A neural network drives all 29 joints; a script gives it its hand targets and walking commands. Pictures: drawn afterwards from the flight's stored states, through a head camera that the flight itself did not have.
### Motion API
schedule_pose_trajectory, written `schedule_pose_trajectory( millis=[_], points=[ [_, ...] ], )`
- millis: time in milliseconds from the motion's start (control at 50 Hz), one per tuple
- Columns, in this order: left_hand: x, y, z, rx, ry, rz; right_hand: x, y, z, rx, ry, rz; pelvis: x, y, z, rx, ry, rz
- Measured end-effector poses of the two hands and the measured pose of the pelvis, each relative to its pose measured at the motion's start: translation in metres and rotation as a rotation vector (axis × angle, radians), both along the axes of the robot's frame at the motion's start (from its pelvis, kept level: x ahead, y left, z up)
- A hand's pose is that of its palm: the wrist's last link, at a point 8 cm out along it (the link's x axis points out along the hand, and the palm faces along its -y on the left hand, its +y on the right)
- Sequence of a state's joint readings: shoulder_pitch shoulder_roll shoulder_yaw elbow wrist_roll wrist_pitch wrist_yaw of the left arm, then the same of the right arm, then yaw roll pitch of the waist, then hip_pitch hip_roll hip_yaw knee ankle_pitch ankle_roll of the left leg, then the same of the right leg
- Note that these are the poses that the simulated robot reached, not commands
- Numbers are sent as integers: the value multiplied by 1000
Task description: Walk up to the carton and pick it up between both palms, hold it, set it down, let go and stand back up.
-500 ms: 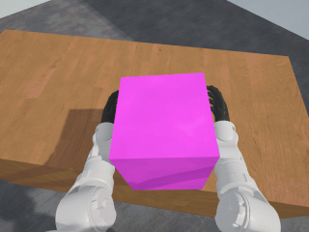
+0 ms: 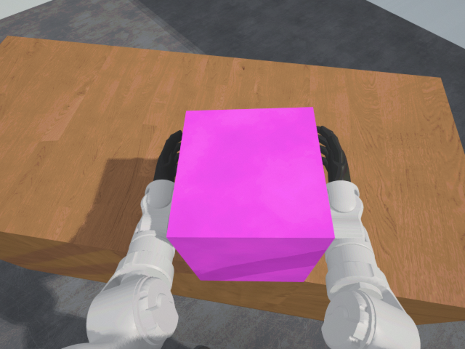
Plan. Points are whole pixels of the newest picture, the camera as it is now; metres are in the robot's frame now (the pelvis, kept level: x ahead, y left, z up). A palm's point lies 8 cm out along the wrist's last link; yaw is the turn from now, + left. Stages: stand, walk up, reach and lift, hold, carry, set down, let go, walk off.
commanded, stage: set down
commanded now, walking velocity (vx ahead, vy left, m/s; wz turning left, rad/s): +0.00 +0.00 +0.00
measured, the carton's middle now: (250, 204) +0.38 +0.00 -0.01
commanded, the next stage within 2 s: none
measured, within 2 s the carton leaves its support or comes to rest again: rests again in 0.74 s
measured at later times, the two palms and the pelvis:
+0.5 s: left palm (171, 173) +0.43 +0.14 +0.01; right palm (338, 178) +0.42 -0.16 +0.02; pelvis +0.00 +0.00 +0.00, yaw +1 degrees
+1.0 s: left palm (171, 169) +0.44 +0.14 +0.00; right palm (333, 170) +0.44 -0.15 +0.02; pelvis +0.01 +0.00 -0.01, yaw -4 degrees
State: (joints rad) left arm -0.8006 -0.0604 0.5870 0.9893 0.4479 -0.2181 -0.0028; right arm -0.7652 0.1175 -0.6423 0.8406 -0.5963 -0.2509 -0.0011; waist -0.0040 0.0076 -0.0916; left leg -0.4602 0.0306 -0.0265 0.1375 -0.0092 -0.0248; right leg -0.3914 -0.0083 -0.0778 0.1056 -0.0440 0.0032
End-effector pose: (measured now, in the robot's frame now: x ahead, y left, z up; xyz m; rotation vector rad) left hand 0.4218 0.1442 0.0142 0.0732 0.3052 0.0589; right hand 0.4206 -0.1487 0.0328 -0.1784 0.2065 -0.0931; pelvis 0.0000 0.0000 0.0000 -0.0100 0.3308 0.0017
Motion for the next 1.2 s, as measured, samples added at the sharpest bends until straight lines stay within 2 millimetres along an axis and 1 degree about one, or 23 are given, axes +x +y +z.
schedule_pose_trajectory(
  millis=[280,480,800,900,980,1060,1120,1200],
  points=[
    [1,-2,-1,1,-14,-4,-2,-3,-5,0,-4,-2,-1,0,0,0,18,11],
    [5,-7,-2,-1,-30,-12,-3,-8,-12,-8,0,-6,0,-1,-1,-1,29,16],
    [7,-6,-3,2,-39,-18,-3,-7,-12,2,4,-7,1,0,0,1,29,6],
    [10,-6,-7,-16,-41,-7,2,-8,-15,59,25,-27,4,1,-2,4,59,-27],
    [17,-4,-12,-41,-25,12,12,-4,-16,126,38,-36,6,3,-5,8,113,-62],
    [25,2,-10,-31,-19,21,23,-3,-14,147,41,-31,6,6,-8,8,153,-78],
    [29,5,-5,-22,-22,20,26,-7,-12,156,40,-44,5,7,-10,6,167,-85],
    [31,8,-2,-25,-19,14,26,-19,-12,158,46,-65,4,9,-11,2,171,-92]
  ],
)
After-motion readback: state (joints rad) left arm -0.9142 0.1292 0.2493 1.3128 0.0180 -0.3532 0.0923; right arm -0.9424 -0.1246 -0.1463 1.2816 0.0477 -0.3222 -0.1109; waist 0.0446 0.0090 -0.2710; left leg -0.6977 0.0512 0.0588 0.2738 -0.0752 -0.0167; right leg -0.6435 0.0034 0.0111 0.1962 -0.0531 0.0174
